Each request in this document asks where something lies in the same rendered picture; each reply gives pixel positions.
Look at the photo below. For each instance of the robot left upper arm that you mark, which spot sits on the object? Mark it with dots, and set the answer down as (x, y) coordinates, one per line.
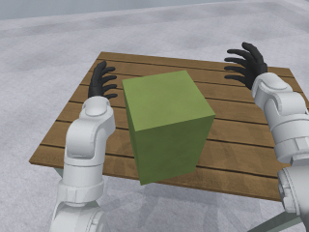
(79, 219)

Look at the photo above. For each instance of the carton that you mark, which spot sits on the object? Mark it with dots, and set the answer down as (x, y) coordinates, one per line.
(168, 121)

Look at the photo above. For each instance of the robot right forearm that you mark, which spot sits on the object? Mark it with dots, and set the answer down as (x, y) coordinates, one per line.
(287, 118)

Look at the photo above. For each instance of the table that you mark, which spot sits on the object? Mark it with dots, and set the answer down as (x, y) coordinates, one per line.
(238, 156)

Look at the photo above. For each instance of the robot right upper arm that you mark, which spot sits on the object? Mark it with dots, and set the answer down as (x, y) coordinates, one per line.
(293, 188)

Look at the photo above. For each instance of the robot left hand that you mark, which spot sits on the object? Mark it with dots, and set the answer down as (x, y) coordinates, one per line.
(96, 88)

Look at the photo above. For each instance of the robot right hand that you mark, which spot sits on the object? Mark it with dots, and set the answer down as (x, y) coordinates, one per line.
(253, 63)

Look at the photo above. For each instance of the robot left forearm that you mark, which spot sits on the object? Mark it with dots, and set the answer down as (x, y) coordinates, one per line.
(85, 154)

